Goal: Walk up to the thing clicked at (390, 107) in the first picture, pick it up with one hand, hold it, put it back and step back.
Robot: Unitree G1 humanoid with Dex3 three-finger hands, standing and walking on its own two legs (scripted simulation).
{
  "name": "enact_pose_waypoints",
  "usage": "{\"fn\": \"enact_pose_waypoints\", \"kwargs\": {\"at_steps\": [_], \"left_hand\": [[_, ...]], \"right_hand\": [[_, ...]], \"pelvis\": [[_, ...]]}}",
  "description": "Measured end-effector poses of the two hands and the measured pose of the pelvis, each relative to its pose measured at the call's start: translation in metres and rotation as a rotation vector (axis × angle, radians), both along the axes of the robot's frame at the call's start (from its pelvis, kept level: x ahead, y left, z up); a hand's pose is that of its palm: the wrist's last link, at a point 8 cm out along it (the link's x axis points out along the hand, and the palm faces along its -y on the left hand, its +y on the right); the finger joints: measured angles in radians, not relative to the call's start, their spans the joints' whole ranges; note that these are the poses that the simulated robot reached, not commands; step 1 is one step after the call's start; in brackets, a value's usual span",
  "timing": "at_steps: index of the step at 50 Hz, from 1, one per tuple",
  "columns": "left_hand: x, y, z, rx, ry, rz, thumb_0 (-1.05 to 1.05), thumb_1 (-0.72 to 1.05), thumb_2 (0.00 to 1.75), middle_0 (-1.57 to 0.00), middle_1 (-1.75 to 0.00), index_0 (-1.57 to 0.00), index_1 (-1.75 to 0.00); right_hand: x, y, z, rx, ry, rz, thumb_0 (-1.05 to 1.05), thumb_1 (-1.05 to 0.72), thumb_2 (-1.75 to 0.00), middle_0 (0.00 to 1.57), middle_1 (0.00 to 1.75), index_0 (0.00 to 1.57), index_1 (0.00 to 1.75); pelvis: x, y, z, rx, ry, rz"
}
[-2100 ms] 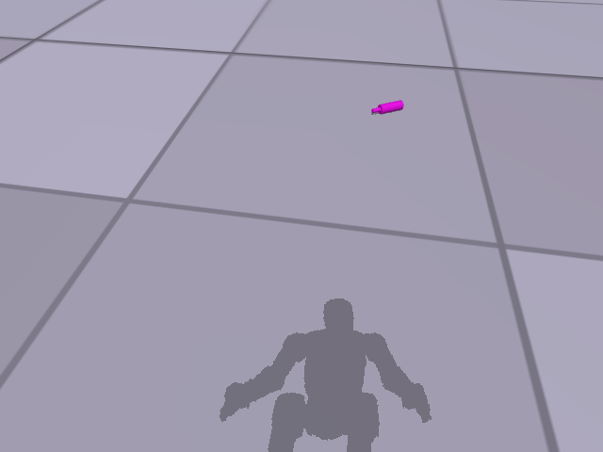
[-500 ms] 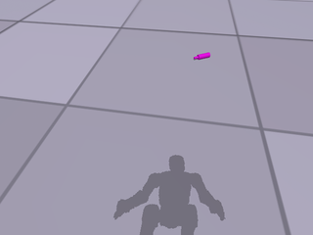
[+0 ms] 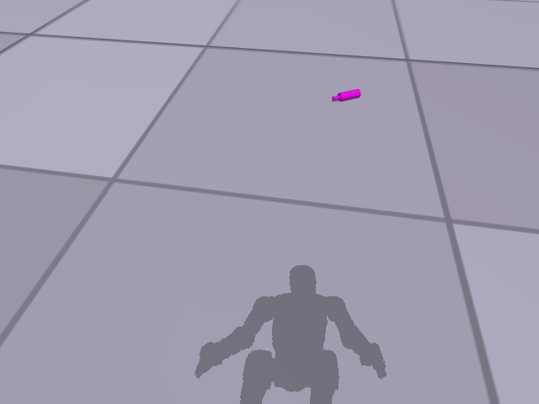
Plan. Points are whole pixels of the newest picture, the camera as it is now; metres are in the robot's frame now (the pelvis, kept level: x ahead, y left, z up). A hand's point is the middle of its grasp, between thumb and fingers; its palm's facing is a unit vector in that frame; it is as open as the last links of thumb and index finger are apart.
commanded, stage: stand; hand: left
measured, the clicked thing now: (345, 95) +2.22 -0.53 -0.75
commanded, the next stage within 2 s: walk up in 0.32 s
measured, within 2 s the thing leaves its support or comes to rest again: neither
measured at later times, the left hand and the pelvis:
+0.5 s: hand out of the picture +0.11 +0.27 -0.15, palm faces +0.04 -0.94 -0.34, open 7.4 cm; pelvis +0.02 -0.02 -0.01, yaw +2 degrees
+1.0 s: hand (175, 397) +0.20 +0.18 -0.19, palm faces +0.22 -0.92 -0.31, open 7.4 cm; pelvis +0.25 -0.11 -0.03, yaw +10 degrees
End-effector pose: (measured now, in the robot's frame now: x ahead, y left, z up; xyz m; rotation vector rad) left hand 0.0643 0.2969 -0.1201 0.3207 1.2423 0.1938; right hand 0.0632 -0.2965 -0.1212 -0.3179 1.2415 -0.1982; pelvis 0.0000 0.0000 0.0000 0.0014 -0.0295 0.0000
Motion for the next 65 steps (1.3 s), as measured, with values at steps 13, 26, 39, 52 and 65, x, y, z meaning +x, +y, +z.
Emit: {"fn": "enact_pose_waypoints", "kwargs": {"at_steps": [13, 26, 39, 52, 65], "left_hand": [[0.002, 0.001, 0.001, 0.002, -0.002, 0.001, 0.01, 0.91, 0.9, -0.2, -0.3, -0.2, -0.3], [0.048, 0.021, 0.009, 0.004, -0.128, 0.028, 0.01, 0.91, 0.9, -0.2, -0.3, -0.2, -0.3], [0.103, -0.055, 0.02, 0.024, -0.219, 0.123, 0.0, 0.91, 0.9, -0.2, -0.3, -0.2, -0.3], [0.141, -0.075, -0.044, -0.041, 0.043, 0.266, 0.01, 0.91, 0.9, -0.2, -0.3, -0.2, -0.3], [0.376, -0.097, -0.005, -0.035, -0.144, 0.144, 0.01, 0.91, 0.9, -0.2, -0.3, -0.2, -0.3]], "right_hand": [[0.001, 0.001, -0.001, 0.004, 0.001, 0.0, 0.0, -0.91, -0.9, 0.2, 0.3, 0.2, 0.3], [-0.002, -0.061, 0.014, -0.1, -0.027, 0.008, 0.0, -0.9, -0.9, 0.21, 0.3, 0.2, 0.3], [0.147, -0.153, 0.017, -0.143, -0.05, 0.116, 0.01, -0.91, -0.9, 0.2, 0.3, 0.2, 0.3], [0.388, -0.116, 0.032, -0.149, -0.297, 0.323, 0.0, -0.91, -0.9, 0.2, 0.3, 0.2, 0.3], [0.446, -0.187, 0.028, -0.156, -0.117, 0.217, 0.01, -0.9, -0.9, 0.21, 0.3, 0.21, 0.3]], "pelvis": [[0.001, 0.0, 0.0, 0.0, 0.0, 0.0], [0.026, -0.027, -0.014, 0.036, 0.03, 0.029], [0.127, -0.101, -0.016, -0.021, -0.004, 0.125], [0.27, -0.104, -0.04, 0.0, -0.013, 0.18], [0.415, -0.149, -0.024, 0.041, -0.009, 0.188]]}}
